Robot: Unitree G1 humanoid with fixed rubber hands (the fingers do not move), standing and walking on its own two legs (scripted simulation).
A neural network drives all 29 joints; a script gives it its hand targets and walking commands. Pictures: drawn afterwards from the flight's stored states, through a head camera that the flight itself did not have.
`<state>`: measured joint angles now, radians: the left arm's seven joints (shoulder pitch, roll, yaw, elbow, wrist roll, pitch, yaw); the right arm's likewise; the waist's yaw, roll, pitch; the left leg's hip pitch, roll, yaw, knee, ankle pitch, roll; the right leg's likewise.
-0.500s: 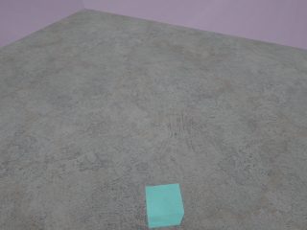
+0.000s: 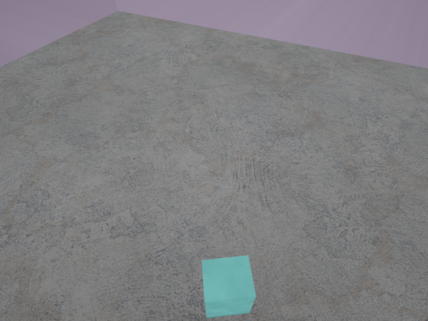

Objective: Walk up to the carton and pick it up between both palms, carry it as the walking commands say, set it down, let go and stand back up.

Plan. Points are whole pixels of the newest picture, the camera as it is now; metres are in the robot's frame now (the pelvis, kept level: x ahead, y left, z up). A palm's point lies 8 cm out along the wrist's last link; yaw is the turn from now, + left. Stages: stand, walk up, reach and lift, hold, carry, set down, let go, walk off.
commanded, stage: walk up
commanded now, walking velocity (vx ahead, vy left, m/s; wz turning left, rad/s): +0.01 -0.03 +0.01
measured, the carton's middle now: (226, 287) +0.39 -0.02 -0.65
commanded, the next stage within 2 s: none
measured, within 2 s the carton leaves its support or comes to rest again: neither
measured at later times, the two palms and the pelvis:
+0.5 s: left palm out of the picture -0.01 +0.24 -0.14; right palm out of the picture +0.00 -0.23 -0.14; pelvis +0.00 +0.00 +0.00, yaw +0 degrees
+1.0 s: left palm out of the picture -0.01 +0.22 -0.15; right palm out of the picture +0.00 -0.27 -0.14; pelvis +0.00 -0.02 -0.01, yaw +1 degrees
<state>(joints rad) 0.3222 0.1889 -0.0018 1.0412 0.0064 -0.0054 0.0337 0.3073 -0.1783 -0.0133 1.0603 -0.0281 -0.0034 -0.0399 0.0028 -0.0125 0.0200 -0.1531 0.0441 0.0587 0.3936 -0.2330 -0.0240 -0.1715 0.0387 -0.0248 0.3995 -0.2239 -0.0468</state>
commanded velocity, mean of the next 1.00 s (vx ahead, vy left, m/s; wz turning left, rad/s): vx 0.01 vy -0.06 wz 0.01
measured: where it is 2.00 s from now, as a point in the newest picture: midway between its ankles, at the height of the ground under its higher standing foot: outside the picture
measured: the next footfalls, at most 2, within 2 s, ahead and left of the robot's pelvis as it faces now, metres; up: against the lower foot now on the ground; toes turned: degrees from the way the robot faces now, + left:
none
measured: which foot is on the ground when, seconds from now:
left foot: down 0.00-1.00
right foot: down 0.00-1.00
